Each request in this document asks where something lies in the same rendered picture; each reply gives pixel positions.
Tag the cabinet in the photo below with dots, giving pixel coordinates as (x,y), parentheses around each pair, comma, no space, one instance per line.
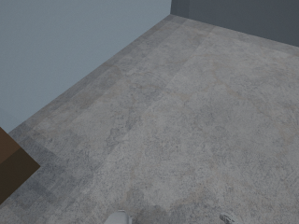
(14,171)

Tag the drawer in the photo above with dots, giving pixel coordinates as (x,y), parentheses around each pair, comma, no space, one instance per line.
(7,145)

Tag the robot right hand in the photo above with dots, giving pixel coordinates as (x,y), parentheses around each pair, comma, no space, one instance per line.
(229,219)

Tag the robot left thigh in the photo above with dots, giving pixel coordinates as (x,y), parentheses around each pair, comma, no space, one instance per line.
(119,218)

